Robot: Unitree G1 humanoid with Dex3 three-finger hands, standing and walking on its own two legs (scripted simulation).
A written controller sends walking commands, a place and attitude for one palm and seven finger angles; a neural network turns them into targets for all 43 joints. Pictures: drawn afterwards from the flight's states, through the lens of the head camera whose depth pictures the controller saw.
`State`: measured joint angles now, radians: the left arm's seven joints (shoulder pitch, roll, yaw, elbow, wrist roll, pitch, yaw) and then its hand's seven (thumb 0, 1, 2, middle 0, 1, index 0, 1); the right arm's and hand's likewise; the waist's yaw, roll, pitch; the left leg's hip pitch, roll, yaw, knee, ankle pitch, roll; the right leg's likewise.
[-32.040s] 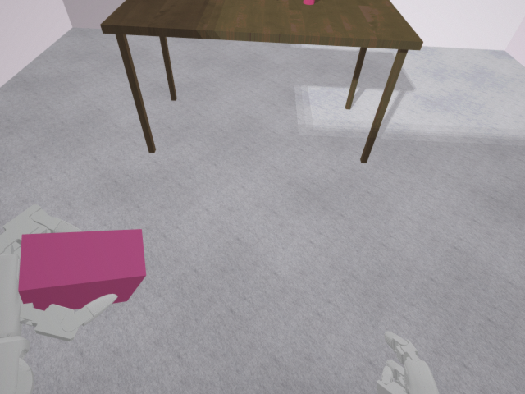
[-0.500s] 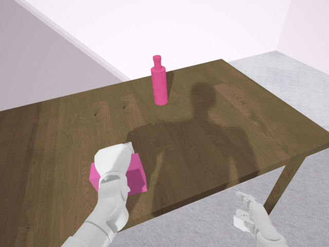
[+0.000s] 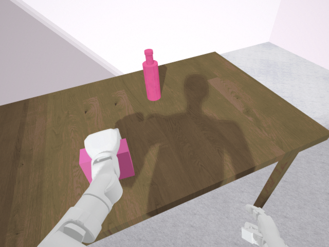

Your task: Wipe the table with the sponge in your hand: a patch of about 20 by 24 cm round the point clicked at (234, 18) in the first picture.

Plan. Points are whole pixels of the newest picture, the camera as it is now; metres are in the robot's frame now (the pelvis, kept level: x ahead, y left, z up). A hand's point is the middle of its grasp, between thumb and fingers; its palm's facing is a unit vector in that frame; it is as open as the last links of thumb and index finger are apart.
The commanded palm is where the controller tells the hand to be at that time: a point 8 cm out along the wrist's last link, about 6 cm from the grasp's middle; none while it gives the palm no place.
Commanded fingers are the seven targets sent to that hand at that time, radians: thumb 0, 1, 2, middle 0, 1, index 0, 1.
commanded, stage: wipe forward along the third lane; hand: left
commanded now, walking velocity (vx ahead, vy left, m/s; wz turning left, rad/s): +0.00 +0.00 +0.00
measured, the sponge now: (110, 166) +0.33 +0.21 +0.00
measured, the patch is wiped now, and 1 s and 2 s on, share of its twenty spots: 0.90 0.90 0.90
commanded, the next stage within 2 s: wipe back along the third lane in 0.90 s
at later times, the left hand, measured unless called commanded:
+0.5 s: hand (102, 143) +0.38 +0.23 +0.04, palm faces -0.05 -0.06 -1.00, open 9.8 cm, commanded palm +0.36 +0.23 +0.08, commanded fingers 0.00 0.10 1.30 -1.20 -1.60 -1.20 -1.60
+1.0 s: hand (100, 130) +0.43 +0.26 +0.04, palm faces -0.07 -0.03 -1.00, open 9.8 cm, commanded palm +0.40 +0.25 +0.09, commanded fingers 0.00 0.10 1.30 -1.20 -1.60 -1.20 -1.60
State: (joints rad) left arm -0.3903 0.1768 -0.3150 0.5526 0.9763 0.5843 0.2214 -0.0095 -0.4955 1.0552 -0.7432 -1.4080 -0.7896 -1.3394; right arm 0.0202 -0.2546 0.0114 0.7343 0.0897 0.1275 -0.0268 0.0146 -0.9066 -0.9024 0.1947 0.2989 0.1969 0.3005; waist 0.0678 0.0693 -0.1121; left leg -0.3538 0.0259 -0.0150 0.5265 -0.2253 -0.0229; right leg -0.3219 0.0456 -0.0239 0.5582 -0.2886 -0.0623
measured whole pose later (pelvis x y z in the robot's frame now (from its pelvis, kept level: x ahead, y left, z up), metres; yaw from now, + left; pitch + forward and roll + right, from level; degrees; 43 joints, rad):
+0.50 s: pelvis +0.00 +0.02 +0.00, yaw +0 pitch +6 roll +0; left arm -0.58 0.21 -0.23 0.79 0.97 0.53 0.25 0.00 -0.50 1.06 -0.74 -1.41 -0.79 -1.34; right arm 0.07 -0.24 0.02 0.75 0.09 0.14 -0.04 0.01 -0.91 -0.90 0.20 0.30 0.20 0.30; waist 0.02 0.05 -0.11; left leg -0.42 0.01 -0.01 0.54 -0.23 -0.01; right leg -0.37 0.03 -0.02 0.55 -0.28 -0.04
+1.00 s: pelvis +0.01 +0.04 +0.00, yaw +0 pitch +10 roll -1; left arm -0.78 0.25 -0.15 1.05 0.99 0.46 0.29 0.01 -0.50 1.06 -0.75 -1.40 -0.80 -1.34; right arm 0.14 -0.23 0.00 0.79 0.06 0.13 -0.02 0.01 -0.91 -0.90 0.20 0.30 0.20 0.30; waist -0.02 0.05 -0.13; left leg -0.50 0.01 0.00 0.57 -0.25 0.01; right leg -0.44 0.02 -0.01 0.54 -0.27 -0.01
